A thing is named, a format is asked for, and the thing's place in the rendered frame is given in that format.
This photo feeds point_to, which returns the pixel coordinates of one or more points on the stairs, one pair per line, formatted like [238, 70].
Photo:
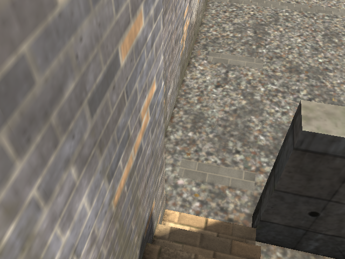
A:
[186, 236]

